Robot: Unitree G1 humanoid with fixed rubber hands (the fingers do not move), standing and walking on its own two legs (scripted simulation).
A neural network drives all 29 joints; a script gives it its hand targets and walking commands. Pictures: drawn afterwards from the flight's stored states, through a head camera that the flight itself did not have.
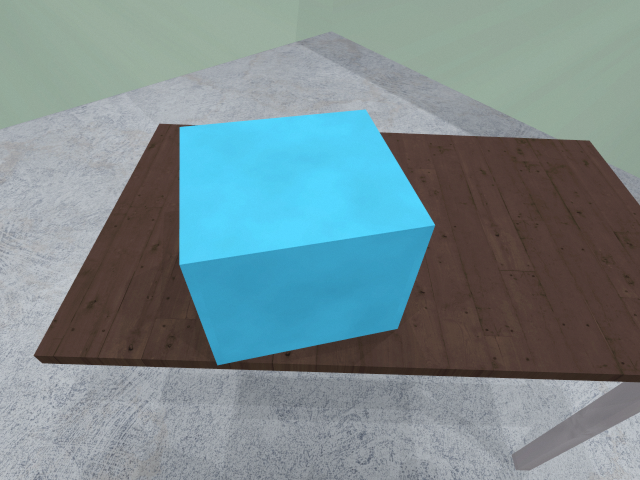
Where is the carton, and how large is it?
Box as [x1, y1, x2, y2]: [179, 109, 434, 364]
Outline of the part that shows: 365,109 180,127 179,264 217,364 397,328 434,224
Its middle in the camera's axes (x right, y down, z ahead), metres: -0.04 -0.01 +0.57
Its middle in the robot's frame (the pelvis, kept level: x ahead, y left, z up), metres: +0.45 +0.04 +0.06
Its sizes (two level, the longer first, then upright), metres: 0.271 0.249 0.227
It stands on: a table, 0.72 m high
